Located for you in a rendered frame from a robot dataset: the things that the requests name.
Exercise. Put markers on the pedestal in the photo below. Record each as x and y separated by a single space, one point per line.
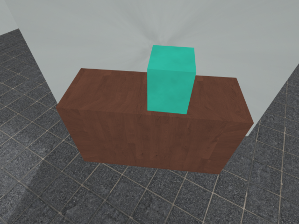
105 112

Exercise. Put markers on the carton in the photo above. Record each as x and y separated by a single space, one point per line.
170 77

